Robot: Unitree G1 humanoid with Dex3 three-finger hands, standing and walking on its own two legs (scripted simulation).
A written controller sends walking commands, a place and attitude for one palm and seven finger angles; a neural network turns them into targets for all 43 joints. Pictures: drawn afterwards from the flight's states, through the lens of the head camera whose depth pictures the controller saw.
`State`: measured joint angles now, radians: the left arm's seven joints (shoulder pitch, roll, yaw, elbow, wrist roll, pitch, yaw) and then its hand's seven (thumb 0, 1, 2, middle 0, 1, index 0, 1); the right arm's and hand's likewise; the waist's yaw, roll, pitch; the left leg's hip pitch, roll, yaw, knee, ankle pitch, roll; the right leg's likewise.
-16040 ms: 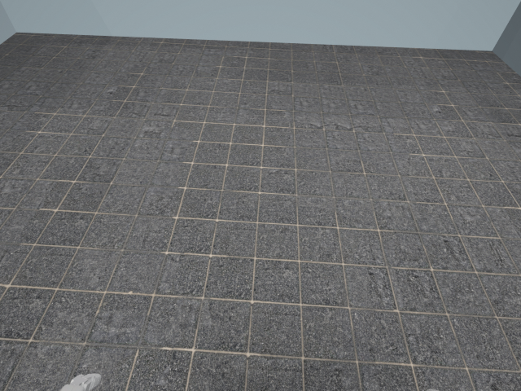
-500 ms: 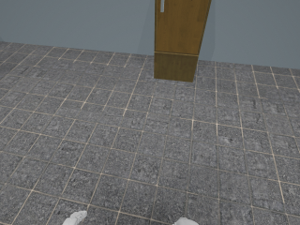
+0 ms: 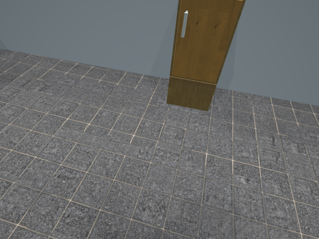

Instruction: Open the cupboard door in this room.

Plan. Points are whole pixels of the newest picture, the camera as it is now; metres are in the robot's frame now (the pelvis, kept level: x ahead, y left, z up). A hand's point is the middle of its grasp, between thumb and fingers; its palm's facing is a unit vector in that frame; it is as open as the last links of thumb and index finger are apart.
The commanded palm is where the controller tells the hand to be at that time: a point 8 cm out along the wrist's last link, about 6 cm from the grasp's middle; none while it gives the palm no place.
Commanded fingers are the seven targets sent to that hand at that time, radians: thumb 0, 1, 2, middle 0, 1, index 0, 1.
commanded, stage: turn or walk to find it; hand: left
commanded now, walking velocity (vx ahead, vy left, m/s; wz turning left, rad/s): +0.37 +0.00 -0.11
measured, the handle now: (184, 24) +1.38 -0.09 +0.00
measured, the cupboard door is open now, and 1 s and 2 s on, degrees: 0 0 0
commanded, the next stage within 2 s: stand and wait in 0.14 s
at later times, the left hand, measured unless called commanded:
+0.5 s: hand (131, 200) +0.28 +0.10 -0.17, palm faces -0.02 -0.98 -0.21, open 7.3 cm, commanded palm none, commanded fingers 0.00 0.90 0.90 -0.20 -0.30 -0.20 -0.30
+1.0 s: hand (117, 220) +0.21 +0.13 -0.17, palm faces -0.01 -0.98 -0.21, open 7.4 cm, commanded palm none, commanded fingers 0.00 0.90 0.90 -0.20 -0.30 -0.20 -0.30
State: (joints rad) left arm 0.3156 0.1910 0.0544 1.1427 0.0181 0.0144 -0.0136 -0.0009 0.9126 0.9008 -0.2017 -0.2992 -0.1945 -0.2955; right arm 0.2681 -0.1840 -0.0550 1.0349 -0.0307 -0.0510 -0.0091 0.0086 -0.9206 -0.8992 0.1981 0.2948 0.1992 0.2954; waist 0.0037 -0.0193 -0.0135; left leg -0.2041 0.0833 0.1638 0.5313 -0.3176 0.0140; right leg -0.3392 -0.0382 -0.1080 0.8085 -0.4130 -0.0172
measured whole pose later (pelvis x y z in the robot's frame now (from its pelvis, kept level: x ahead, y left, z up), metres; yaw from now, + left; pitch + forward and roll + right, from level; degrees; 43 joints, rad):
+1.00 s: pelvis +0.24 -0.04 +0.01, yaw -3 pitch -1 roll +0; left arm 0.31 0.16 -0.01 1.18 0.00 -0.02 0.03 0.00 0.91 0.90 -0.20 -0.30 -0.19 -0.30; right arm 0.24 -0.17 -0.01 1.12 -0.01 -0.02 -0.03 0.01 -0.94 -0.90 0.20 0.30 0.20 0.30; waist 0.02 0.01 0.03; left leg -0.12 0.05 0.13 0.37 -0.23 -0.01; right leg -0.15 -0.05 -0.15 0.39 -0.22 0.00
